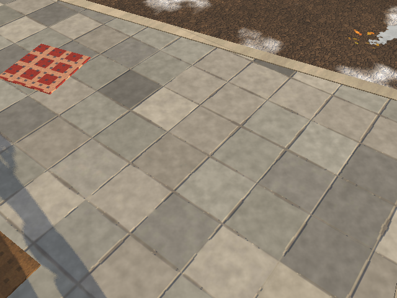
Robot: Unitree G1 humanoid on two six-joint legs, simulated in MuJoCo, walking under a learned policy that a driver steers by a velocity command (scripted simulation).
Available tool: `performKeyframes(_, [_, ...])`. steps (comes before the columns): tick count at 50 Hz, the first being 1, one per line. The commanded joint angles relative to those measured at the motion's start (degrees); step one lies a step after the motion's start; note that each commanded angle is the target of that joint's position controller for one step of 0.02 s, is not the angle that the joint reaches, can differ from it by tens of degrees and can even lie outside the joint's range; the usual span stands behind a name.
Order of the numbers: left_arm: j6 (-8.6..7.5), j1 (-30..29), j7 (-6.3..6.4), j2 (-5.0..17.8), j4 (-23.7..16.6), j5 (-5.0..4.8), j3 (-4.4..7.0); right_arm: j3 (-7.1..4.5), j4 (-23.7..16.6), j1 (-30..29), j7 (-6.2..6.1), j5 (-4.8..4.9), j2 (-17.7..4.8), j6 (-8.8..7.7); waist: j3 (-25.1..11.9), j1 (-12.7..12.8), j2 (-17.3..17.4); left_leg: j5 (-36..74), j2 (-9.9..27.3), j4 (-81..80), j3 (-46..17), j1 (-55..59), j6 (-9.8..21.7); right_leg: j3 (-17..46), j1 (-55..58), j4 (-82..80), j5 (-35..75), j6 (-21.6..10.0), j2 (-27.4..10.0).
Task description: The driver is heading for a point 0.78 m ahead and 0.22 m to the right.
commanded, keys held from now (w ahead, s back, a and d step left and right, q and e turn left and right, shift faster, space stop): shift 0.64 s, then w+shift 0.20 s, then w+e+shift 0.16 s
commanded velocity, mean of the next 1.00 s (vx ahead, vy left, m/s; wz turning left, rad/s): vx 0.18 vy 0.00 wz -0.05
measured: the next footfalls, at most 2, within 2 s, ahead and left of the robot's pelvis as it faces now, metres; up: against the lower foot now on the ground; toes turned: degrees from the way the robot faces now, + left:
left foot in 0.96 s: +0.12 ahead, +0.18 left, +0.00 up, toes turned +2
right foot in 1.42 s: +0.47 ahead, -0.05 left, +0.00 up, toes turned -30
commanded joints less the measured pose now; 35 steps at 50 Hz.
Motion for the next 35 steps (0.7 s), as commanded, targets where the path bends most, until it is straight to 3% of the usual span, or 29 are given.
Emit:
performKeyframes(1, [-0.44,1.52,0.27,6.09,-1.04,-0.03,1.04,-0.78,-0.58,1.07,-0.24,-0.01,-6.31,-0.41,0.68,-0.09,0.17,11.24,1.95,-2.21,-1.26,0.18,2.69,3.6,-1.88,-4.66,12.77,-0.32,-4.18])
performKeyframes(32, [0.07,8.0,1.16,3.13,5.0,-0.29,0.13,0.43,2.04,7.77,-0.31,0.03,-3.53,-0.92,2.93,0.07,0.31,9.92,1.2,-2.92,-0.05,-1.37,2.47,2.94,-2.73,-4.73,10.42,-0.11,-3.35])
performKeyframes(33, [0.21,9.3,1.41,3.32,5.62,-0.51,0.36,0.47,2.31,8.84,-0.48,0.34,-3.04,-0.83,0.36,0.23,-0.04,0.46,-0.49,-1.38,1.82,-1.24,3.05,2.23,-1.22,-4.73,-2.07,-0.73,-2.25])
performKeyframes(34, [0.33,10.32,1.75,5.28,5.68,-1.14,1.16,0.07,1.65,8.64,-0.52,0.84,-3.78,-0.93,1.2,0.56,-1.97,-12.01,-2.38,2.77,3.86,-4.66,3.69,4.61,-1.83,-5.73,-18.5,-2.49,-3.19])
performKeyframes(35, [0.23,13.14,2.1,6.9,5.99,-1.47,1.83,-0.26,-0.21,5.74,-0.26,0.81,-4.72,-1.45,4.59,2.16,-4.43,-19.57,-2.77,8.2,4.11,-13.27,4.03,11.58,-1.61,-9.15,-31.23,-5.19,-7.62])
